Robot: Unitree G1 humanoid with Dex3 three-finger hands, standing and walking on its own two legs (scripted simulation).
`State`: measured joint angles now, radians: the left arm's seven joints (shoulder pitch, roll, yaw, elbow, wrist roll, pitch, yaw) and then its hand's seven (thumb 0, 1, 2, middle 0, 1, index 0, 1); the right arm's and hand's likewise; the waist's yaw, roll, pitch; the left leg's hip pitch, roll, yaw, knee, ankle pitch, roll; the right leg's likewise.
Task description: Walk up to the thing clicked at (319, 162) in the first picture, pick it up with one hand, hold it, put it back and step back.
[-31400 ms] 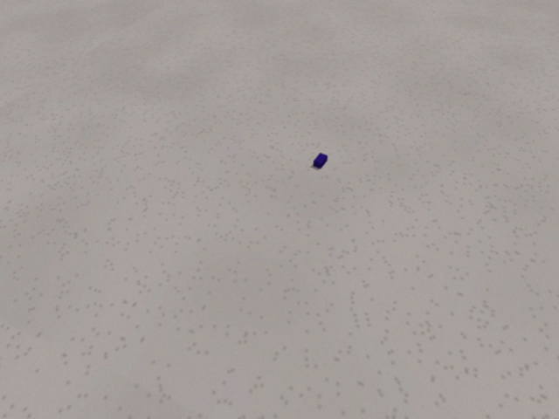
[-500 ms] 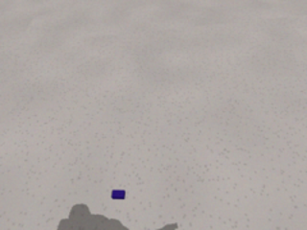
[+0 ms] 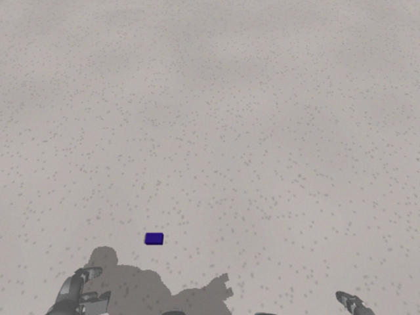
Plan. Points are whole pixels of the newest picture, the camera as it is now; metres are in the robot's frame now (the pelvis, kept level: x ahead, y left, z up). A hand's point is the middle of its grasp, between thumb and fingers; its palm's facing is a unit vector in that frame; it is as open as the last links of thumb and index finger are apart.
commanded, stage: rise first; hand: left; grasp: from above
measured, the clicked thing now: (154, 238) +0.46 +0.28 -0.74
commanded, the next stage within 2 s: none
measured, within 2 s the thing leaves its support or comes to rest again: neither
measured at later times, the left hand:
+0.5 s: hand out of the picture +0.14 +0.27 -0.21, palm faces -0.12 -0.89 -0.44, open 13.4 cm
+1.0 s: hand (110, 293) +0.20 +0.30 -0.35, palm faces -0.41 -0.64 -0.65, open 13.4 cm
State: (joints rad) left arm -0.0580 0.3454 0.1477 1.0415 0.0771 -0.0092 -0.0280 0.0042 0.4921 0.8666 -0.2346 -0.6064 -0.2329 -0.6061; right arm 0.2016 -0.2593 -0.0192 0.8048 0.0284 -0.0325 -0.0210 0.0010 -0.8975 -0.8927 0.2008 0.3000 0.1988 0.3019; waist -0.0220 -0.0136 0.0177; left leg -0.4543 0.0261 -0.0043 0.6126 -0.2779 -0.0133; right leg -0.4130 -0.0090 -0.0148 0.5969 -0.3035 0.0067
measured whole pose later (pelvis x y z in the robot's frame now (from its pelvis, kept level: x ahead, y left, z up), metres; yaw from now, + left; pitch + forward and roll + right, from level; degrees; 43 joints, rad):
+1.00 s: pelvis -0.03 +0.00 -0.21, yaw -2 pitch +31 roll -3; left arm -0.05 0.49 0.18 0.65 0.52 -0.08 -0.01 -0.01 -0.43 0.86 -0.29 -0.85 -0.27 -0.87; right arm 0.09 -0.29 -0.05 0.60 0.00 -0.19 0.02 0.00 -0.94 -0.91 0.20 0.30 0.20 0.30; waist -0.02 0.00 -0.18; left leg -1.58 0.03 -0.05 1.69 -0.66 -0.01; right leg -1.52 0.00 -0.03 1.67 -0.70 0.01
